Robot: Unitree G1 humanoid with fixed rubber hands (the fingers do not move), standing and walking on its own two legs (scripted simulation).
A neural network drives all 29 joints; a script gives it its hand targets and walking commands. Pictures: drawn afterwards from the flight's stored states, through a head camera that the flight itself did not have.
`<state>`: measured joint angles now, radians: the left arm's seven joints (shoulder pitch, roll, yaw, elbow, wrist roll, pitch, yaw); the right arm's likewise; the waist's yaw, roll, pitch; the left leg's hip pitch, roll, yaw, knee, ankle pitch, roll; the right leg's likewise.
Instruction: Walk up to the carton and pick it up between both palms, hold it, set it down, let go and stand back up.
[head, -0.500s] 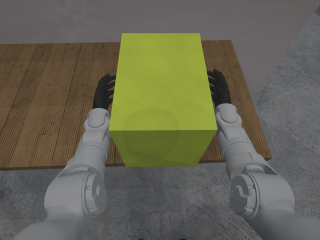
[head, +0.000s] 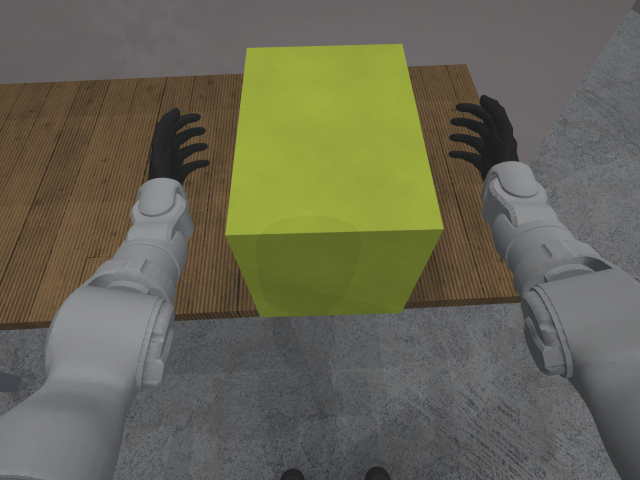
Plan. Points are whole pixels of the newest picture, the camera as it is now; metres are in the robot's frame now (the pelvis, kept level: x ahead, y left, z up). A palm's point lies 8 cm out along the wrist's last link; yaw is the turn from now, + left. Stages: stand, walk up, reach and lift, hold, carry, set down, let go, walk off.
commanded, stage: set down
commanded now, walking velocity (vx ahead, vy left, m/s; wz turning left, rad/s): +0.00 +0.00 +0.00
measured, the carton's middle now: (327, 187) +0.50 +0.02 +0.02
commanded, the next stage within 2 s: none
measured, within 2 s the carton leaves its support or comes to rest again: neither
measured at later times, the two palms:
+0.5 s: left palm (135, 112) +0.47 +0.22 +0.17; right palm (520, 107) +0.48 -0.18 +0.17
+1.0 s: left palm (139, 183) +0.42 +0.22 +0.13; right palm (524, 171) +0.43 -0.19 +0.13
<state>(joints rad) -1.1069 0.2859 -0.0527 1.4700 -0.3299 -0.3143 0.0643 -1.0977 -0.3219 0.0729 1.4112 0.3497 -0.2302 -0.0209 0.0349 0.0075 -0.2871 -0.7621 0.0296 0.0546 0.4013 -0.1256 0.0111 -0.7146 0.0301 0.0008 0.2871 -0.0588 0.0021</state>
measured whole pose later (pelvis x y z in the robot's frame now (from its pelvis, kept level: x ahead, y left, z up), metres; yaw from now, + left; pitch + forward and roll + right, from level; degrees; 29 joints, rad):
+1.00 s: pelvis +0.00 -0.01 +0.02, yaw +2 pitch +10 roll -1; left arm -0.86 0.31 0.02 1.10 -0.24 -0.05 0.01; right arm -0.86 -0.30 0.06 1.12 0.35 -0.01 -0.05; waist 0.01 0.00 -0.14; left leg -0.37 0.03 0.03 0.34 -0.14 0.00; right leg -0.32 0.03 -0.02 0.22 -0.08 -0.01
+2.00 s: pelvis +0.02 -0.01 +0.02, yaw +1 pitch +1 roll -1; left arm -0.09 0.19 0.00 0.69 -0.16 -0.32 0.04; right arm -0.08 -0.18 0.02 0.66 0.22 -0.26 -0.03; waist 0.02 -0.02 -0.05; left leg -0.15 0.03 0.06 0.33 -0.19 0.00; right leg -0.12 0.03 0.00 0.24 -0.14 -0.02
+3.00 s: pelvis +0.04 -0.01 +0.02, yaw +0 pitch +0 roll -1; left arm 0.35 0.20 0.01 0.23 -0.04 0.16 -0.01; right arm 0.36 -0.12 0.03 0.40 0.12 -0.09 -0.04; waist 0.06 -0.03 -0.04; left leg -0.09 0.03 0.06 0.30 -0.21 -0.01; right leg -0.07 0.04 0.01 0.25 -0.18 -0.02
